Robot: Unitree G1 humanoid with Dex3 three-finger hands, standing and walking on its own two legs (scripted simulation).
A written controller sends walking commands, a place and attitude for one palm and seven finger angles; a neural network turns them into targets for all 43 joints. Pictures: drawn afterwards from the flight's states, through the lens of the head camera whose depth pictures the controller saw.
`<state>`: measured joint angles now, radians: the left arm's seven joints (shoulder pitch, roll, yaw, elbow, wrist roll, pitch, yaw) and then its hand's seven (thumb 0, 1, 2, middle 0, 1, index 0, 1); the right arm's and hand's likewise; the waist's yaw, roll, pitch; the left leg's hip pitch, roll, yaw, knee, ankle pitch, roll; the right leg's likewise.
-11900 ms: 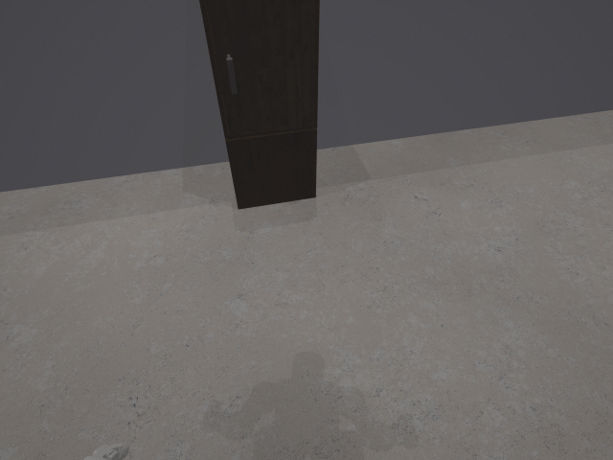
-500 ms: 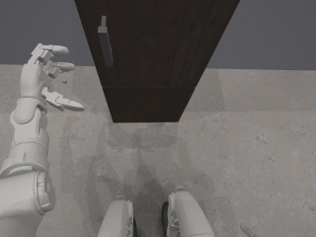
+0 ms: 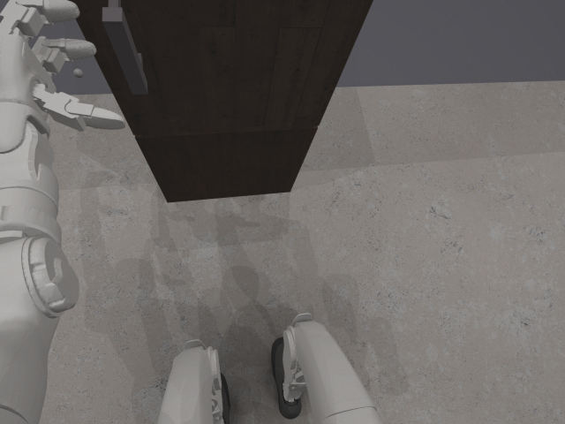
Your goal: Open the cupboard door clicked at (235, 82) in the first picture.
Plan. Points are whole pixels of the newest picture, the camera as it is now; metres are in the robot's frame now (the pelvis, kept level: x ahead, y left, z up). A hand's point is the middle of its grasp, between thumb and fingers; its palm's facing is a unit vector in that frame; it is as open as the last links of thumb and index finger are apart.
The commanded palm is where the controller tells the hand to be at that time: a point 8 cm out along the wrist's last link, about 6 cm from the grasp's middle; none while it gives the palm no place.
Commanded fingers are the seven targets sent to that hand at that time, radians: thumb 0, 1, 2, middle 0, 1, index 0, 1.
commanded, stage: move the hooked fingers beside the handle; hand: left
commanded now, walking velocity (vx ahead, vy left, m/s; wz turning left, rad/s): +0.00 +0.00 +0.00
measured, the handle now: (127, 43) +0.60 +0.13 +0.05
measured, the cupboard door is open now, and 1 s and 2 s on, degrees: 0 0 0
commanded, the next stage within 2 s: slide the fingers in behind the handle in 0.94 s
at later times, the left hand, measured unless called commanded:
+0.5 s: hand (74, 78) +0.56 +0.19 +0.05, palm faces -0.02 -1.00 -0.02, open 14.0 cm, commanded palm +0.54 +0.22 +0.04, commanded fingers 0.00 -0.50 0.30 -0.30 -1.20 -0.30 -1.20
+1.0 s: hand (76, 81) +0.56 +0.19 +0.03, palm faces -0.01 -1.00 +0.00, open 14.0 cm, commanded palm +0.55 +0.22 +0.04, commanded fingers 0.00 -0.50 0.30 -0.30 -1.20 -0.30 -1.20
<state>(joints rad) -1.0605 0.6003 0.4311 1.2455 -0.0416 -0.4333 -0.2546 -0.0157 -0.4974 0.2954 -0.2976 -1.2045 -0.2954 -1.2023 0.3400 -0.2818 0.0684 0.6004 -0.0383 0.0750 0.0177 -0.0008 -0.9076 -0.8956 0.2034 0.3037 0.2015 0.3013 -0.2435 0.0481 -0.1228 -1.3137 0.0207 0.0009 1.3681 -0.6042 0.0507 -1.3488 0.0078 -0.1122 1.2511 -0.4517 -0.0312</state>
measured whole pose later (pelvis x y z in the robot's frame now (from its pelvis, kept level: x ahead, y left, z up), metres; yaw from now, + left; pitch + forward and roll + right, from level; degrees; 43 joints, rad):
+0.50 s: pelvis +0.01 +0.00 +0.00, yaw +0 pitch +32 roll -5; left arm -1.04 0.58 0.40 1.22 -0.05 -0.43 -0.26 -0.02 -0.50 0.30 -0.30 -1.20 -0.29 -1.20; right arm 0.34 -0.28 0.07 0.60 -0.04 0.10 0.03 0.00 -0.91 -0.90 0.20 0.30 0.20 0.30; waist -0.23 0.04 -0.13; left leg -1.30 0.02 -0.01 1.36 -0.61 0.05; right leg -1.33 0.01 -0.12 1.23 -0.45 -0.03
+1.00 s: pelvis +0.01 +0.01 +0.00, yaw -1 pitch +32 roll -6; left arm -1.04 0.59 0.42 1.24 -0.04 -0.42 -0.24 -0.02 -0.50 0.30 -0.30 -1.20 -0.30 -1.20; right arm 0.35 -0.26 0.08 0.59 -0.04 0.11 0.03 0.00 -0.91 -0.90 0.20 0.30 0.20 0.30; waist -0.24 0.05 -0.13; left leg -1.32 0.02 0.00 1.37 -0.62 0.06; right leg -1.35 0.01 -0.11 1.24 -0.46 -0.02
